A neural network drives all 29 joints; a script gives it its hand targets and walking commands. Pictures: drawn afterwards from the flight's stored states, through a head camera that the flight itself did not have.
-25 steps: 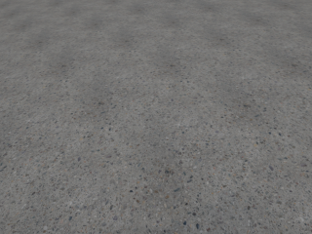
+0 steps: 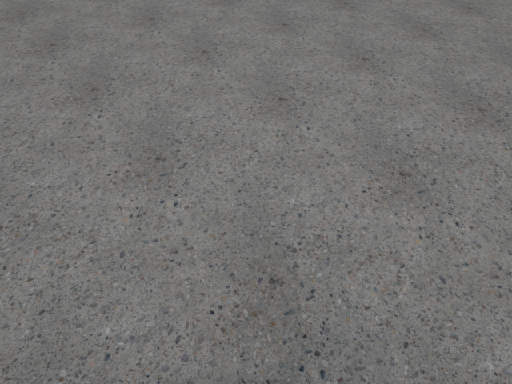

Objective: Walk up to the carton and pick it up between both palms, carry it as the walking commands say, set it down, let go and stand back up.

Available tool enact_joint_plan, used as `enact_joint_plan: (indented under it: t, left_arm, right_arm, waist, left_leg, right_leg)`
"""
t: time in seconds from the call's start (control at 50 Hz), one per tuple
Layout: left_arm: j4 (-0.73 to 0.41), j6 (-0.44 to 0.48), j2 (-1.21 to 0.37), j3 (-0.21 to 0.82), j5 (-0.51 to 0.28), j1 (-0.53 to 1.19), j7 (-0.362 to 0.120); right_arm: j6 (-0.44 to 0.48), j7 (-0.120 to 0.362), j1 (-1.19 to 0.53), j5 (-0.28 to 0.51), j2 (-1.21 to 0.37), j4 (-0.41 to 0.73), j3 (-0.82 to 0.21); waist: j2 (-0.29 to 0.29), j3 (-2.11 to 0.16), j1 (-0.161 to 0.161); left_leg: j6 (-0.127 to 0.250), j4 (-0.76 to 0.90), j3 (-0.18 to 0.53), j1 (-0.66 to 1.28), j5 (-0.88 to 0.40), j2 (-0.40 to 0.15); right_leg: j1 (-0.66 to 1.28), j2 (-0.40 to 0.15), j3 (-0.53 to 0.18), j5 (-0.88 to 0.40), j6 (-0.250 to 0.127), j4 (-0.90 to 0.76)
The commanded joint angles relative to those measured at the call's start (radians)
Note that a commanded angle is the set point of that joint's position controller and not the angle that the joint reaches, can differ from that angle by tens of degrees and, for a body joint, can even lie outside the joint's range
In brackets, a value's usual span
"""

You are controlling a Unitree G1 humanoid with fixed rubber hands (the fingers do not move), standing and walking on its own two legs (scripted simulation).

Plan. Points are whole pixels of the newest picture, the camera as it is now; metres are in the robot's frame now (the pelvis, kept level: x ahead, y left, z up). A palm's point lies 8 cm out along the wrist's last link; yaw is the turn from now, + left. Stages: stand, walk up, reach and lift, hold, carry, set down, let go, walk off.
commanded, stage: walk up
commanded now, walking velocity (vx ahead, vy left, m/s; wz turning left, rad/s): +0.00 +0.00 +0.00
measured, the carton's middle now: out of the picture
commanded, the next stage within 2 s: none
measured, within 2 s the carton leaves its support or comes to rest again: neither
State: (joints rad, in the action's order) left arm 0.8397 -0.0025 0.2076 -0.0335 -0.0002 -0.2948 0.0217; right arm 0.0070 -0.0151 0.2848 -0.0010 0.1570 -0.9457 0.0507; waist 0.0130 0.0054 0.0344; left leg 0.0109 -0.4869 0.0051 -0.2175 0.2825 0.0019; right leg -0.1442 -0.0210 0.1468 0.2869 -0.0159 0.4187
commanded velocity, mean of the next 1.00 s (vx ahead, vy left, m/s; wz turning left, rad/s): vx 0.00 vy -0.01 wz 0.48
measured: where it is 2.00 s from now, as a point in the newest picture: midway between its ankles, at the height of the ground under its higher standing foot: outside the picture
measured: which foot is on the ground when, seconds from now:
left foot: down 0.00-0.30, up 0.32-0.56, down 0.58-1.00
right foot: down 0.00-0.58, up 0.60-1.00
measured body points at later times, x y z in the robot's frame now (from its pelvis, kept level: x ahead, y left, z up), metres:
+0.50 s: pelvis -0.05 +0.03 -0.01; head -0.07 +0.03 +0.44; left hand +0.05 +0.30 -0.13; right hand +0.05 -0.25 -0.12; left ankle -0.06 +0.15 -0.70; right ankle -0.04 -0.11 -0.74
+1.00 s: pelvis -0.09 +0.06 +0.01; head -0.08 +0.10 +0.45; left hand +0.01 +0.36 -0.12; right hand +0.01 -0.20 -0.10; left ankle -0.05 +0.16 -0.74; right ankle -0.09 -0.04 -0.68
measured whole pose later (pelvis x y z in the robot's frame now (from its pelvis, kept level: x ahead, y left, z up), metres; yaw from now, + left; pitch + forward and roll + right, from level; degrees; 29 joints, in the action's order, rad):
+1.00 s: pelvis -0.09 +0.06 +0.01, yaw +17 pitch +0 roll -5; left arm 0.84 -0.09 0.30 -0.03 0.00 -0.02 0.00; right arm -0.02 -0.02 0.37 0.00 0.25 -0.81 0.05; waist -0.01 0.04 0.03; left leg 0.03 -0.47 0.17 -0.34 0.13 0.02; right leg -0.37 0.06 0.16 0.50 0.05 0.89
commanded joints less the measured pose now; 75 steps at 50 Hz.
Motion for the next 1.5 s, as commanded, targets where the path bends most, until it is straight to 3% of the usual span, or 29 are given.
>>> enact_joint_plan:
  t: [0.0, 0.1, 0.24, 0.28, 0.32, 0.4, 0.46, 0.52, 0.54, 0.56, 0.58, 0.6, 0.64, 0.66, 0.72, 0.8, 0.86, 0.98, 1.1, 1.14, 1.16, 1.18, 1.2, 1.26, 1.32, 1.34, 1.4, 1.42, 1.48]
  left_arm:
    - [0.04, 0.007, 0.069, -0.004, 0.009, -0.036, 0.007]
    - [-0.063, -0.025, 0.184, -0.045, 0.017, 0.03, 0.021]
    - [-0.078, -0.048, 0.196, -0.037, 0.027, 0.136, 0.022]
    - [-0.084, -0.044, 0.202, -0.048, 0.035, 0.162, 0.018]
    - [-0.072, -0.039, 0.208, -0.054, 0.033, 0.118, 0.023]
    - [-0.104, -0.034, 0.193, -0.043, 0.038, 0.235, 0.013]
    - [-0.093, -0.039, 0.197, -0.047, 0.043, 0.219, 0.002]
    - [-0.107, -0.045, 0.207, -0.048, 0.029, 0.284, -0.011]
    - [-0.105, -0.046, 0.182, -0.034, 0.025, 0.274, -0.014]
    - [-0.135, -0.05, 0.165, -0.032, 0.026, 0.254, -0.012]
    - [-0.152, -0.062, 0.152, -0.031, 0.015, 0.282, -0.017]
    - [-0.149, -0.074, 0.163, -0.033, 0.019, 0.301, -0.021]
    - [-0.167, -0.071, 0.16, -0.024, 0.016, 0.353, -0.029]
    - [-0.132, -0.07, 0.164, -0.007, 0.038, 0.286, -0.027]
    - [-0.129, -0.073, 0.165, -0.04, 0.043, 0.322, -0.032]
    - [-0.137, -0.069, 0.139, -0.04, 0.03, 0.392, -0.029]
    - [-0.13, -0.076, 0.166, -0.05, 0.039, 0.374, -0.028]
    - [-0.116, -0.071, 0.144, -0.034, 0.014, 0.383, -0.017]
    - [-0.084, -0.064, 0.178, -0.04, 0.017, 0.278, -0.025]
    - [-0.047, -0.05, 0.215, -0.047, 0.018, 0.168, -0.013]
    - [-0.042, -0.047, 0.303, -0.063, 0.028, 0.217, -0.013]
    - [-0.074, -0.045, 0.339, -0.057, 0.035, 0.255, -0.001]
    - [-0.087, -0.045, 0.324, -0.051, 0.03, 0.355, -0.005]
    - [-0.125, -0.035, 0.222, -0.024, 0.027, 0.345, 0.004]
    - [-0.127, -0.043, 0.19, -0.015, 0.018, 0.24, 0.004]
    - [-0.13, -0.039, 0.191, -0.019, 0.026, 0.224, 0.0]
    - [-0.147, -0.033, 0.211, -0.052, 0.015, 0.203, -0.007]
    - [-0.129, -0.028, 0.199, -0.046, 0.016, 0.205, 0.001]
    - [-0.125, -0.031, 0.244, -0.069, 0.007, 0.213, -0.006]
  right_arm:
    - [0.024, -0.018, 0.05, -0.006, 0.133, 0.037, -0.016]
    - [-0.02, -0.005, 0.098, 0.008, 0.184, 0.092, 0.046]
    - [-0.041, 0.012, -0.032, -0.008, 0.213, 0.163, 0.043]
    - [-0.047, 0.021, -0.007, -0.004, 0.195, 0.179, 0.033]
    - [-0.053, 0.027, -0.077, -0.015, 0.19, 0.187, 0.03]
    - [-0.054, 0.04, -0.001, -0.004, 0.201, 0.193, 0.028]
    - [-0.058, 0.043, -0.039, -0.004, 0.2, 0.223, 0.016]
    - [-0.038, 0.034, 0.057, -0.007, 0.217, 0.184, 0.024]
    - [-0.033, 0.028, 0.032, -0.014, 0.271, 0.194, 0.036]
    - [-0.026, 0.019, 0.117, -0.021, 0.363, 0.181, 0.069]
    - [-0.02, 0.015, 0.176, -0.03, 0.393, 0.17, 0.074]
    - [-0.018, 0.013, 0.182, -0.023, 0.397, 0.162, 0.084]
    - [-0.01, -0.001, 0.074, -0.03, 0.335, 0.199, 0.06]
    - [-0.015, -0.005, 0.033, -0.025, 0.317, 0.199, 0.056]
    - [-0.001, -0.009, 0.057, 0.0, 0.272, 0.2, 0.05]
    - [-0.001, -0.023, 0.16, -0.01, 0.269, 0.175, 0.05]
    - [-0.011, -0.023, 0.147, -0.007, 0.288, 0.179, 0.06]
    - [-0.029, -0.022, 0.138, -0.013, 0.278, 0.201, 0.056]
    - [-0.049, -0.007, 0.01, 0.0, 0.305, 0.248, 0.057]
    - [-0.039, -0.001, -0.038, 0.014, 0.277, 0.268, 0.064]
    - [-0.043, 0.007, 0.009, 0.032, 0.222, 0.256, 0.053]
    - [-0.046, 0.005, 0.01, -0.002, 0.217, 0.259, 0.059]
    - [-0.056, 0.015, 0.034, -0.023, 0.242, 0.247, 0.061]
    - [-0.066, 0.041, 0.08, -0.008, 0.242, 0.191, 0.058]
    - [-0.068, 0.046, 0.163, 0.009, 0.185, 0.156, 0.045]
    - [-0.065, 0.044, 0.129, 0.018, 0.191, 0.168, 0.043]
    - [-0.056, 0.033, 0.21, 0.025, 0.227, 0.156, 0.047]
    - [-0.056, 0.032, 0.206, 0.026, 0.227, 0.154, 0.051]
    - [-0.049, 0.02, 0.288, 0.042, 0.245, 0.137, 0.053]
  waist:
    - [-0.136, -0.076, -0.025]
    - [-0.027, -0.016, -0.027]
    - [-0.009, 0.116, -0.045]
    - [0.216, 0.105, -0.036]
    - [0.142, 0.127, -0.064]
    - [0.074, 0.087, 0.019]
    - [0.132, 0.13, -0.017]
    - [0.066, 0.044, 0.04]
    - [-0.108, 0.067, 0.017]
    - [-0.319, 0.019, 0.04]
    - [-0.299, 0.026, 0.057]
    - [-0.232, 0.041, 0.057]
    - [-0.174, 0.098, 0.031]
    - [-0.22, 0.129, -0.003]
    - [-0.17, 0.018, -0.01]
    - [-0.221, -0.065, 0.031]
    - [-0.238, -0.016, 0.018]
    - [-0.241, -0.023, 0.035]
    - [-0.198, 0.02, -0.045]
    - [-0.087, -0.018, -0.111]
    - [0.221, -0.014, -0.072]
    - [0.224, 0.032, -0.071]
    - [0.179, 0.065, -0.007]
    - [0.032, 0.067, 0.001]
    - [0.146, 0.078, -0.007]
    - [0.137, 0.043, -0.033]
    - [0.182, -0.003, -0.012]
    - [0.176, -0.023, 0.005]
    - [0.28, -0.087, 0.03]
  left_leg:
    - [0.025, 0.083, 0.113, 0.052, -0.601, -0.123]
    - [0.014, -0.058, 0.19, -0.143, -0.696, -0.117]
    - [0.003, -0.099, 0.15, -0.337, -0.227, -0.077]
    - [-0.02, -0.321, 0.047, -0.351, 0.119, -0.028]
    - [-0.068, -0.597, 0.018, -0.357, 0.22, -0.051]
    - [-0.065, -0.458, -0.006, -0.271, 0.15, -0.076]
    - [-0.058, -0.342, -0.034, -0.268, 0.123, -0.06]
    - [-0.032, -0.094, -0.037, -0.115, -0.049, -0.04]
    - [-0.021, -0.019, 0.076, -0.062, -0.426, -0.074]
    - [0.045, 0.085, 0.444, 0.008, -0.607, -0.251]
    - [0.101, 0.209, 0.694, -0.043, -0.394, -0.33]
    - [0.093, 0.239, 0.7, -0.099, -0.191, -0.313]
    - [0.083, 0.257, 0.613, -0.116, -0.004, -0.283]
    - [0.018, 0.236, 0.473, -0.117, -0.084, -0.212]
    - [-0.102, 0.247, 0.416, -0.011, -0.296, -0.166]
    - [-0.025, 0.181, 0.452, 0.121, -0.418, -0.15]
    - [-0.106, 0.272, 0.48, 0.022, -0.296, -0.128]
    - [0.054, 0.265, 0.565, -0.068, -0.046, -0.162]
    - [-0.018, 0.373, 0.533, -0.391, 0.267, -0.096]
    - [-0.069, 0.221, 0.392, -0.467, 0.311, -0.013]
    - [-0.075, -0.143, 0.193, -0.424, 0.256, 0.109]
    - [-0.106, -0.507, 0.056, -0.406, 0.247, 0.096]
    - [-0.107, -0.663, 0.05, -0.364, 0.187, 0.019]
    - [-0.078, -0.748, 0.02, -0.345, 0.055, 0.029]
    - [-0.067, -0.747, -0.016, -0.362, -0.031, 0.028]
    - [-0.085, -0.715, -0.025, -0.369, -0.035, 0.02]
    - [-0.087, -0.58, -0.118, -0.335, -0.006, 0.027]
    - [-0.075, -0.576, -0.091, -0.297, -0.004, 0.012]
    - [-0.071, -0.449, -0.129, -0.242, 0.04, 0.026]
  right_leg:
    - [0.075, -0.098, -0.088, -0.244, -0.002, -0.043]
    - [0.186, -0.115, -0.031, -0.292, 0.042, 0.136]
    - [0.042, -0.24, -0.129, 0.137, -0.019, -0.044]
    - [0.011, -0.367, -0.176, 0.099, -0.074, -0.147]
    - [-0.055, -0.458, -0.2, 0.031, -0.147, -0.215]
    - [-0.056, -0.334, -0.018, -0.002, -0.064, -0.133]
    - [-0.045, -0.307, 0.022, 0.048, -0.045, -0.088]
    - [-0.037, -0.255, 0.069, 0.033, -0.022, 0.13]
    - [-0.114, -0.171, 0.093, 0.088, 0.021, 0.254]
    - [-0.3, -0.072, 0.075, 0.382, 0.065, 0.523]
    - [-0.353, -0.024, -0.057, 0.424, 0.086, 0.648]
    - [-0.354, -0.041, -0.134, 0.358, 0.069, 0.7]
    - [-0.409, -0.05, -0.179, 0.253, 0.067, 0.728]
    - [-0.394, -0.06, -0.171, 0.167, 0.054, 0.694]
    - [-0.324, -0.003, -0.15, 0.149, 0.052, 0.658]
    - [-0.346, 0.037, -0.155, 0.162, 0.075, 0.625]
    - [-0.271, 0.069, -0.156, 0.145, 0.062, 0.55]
    - [-0.225, 0.053, -0.178, 0.191, 0.073, 0.4]
    - [0.157, 0.049, -0.143, 0.15, 0.039, 0.098]
    - [0.264, -0.076, -0.211, 0.088, 0.012, -0.111]
    - [0.136, -0.322, -0.409, 0.28, -0.022, -0.253]
    - [-0.005, -0.505, -0.44, 0.345, -0.106, -0.376]
    - [-0.086, -0.517, -0.338, 0.305, -0.112, -0.364]
    - [-0.063, -0.337, -0.16, 0.194, -0.04, -0.291]
    - [0.049, -0.238, -0.086, 0.037, 0.125, -0.25]
    - [0.113, -0.252, -0.082, -0.027, 0.069, -0.22]
    - [0.251, -0.21, -0.009, -0.451, 0.168, -0.185]
    - [0.223, -0.218, 0.043, -0.593, 0.125, -0.143]
    - [0.314, -0.183, 0.125, -0.797, 0.249, -0.147]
